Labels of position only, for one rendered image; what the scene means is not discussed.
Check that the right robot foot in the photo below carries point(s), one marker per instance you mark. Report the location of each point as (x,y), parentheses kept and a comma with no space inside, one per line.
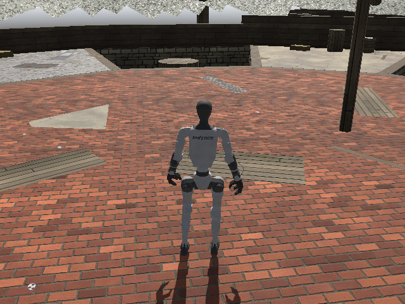
(214,249)

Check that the left robot upper arm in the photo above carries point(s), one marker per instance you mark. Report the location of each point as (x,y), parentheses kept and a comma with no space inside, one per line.
(180,142)

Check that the left robot forearm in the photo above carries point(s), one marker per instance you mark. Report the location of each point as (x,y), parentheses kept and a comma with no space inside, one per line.
(173,165)

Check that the right robot forearm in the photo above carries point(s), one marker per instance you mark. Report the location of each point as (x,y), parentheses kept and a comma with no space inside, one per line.
(234,169)

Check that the right robot upper arm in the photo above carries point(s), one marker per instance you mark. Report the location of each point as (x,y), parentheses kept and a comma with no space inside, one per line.
(227,147)

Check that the humanoid robot head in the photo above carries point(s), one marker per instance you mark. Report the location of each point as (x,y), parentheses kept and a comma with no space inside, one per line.
(204,108)

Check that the robot left hand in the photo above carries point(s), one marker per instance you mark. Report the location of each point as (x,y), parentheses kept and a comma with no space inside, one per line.
(175,176)

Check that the robot right hand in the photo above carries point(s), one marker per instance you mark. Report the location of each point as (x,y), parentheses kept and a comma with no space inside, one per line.
(239,186)

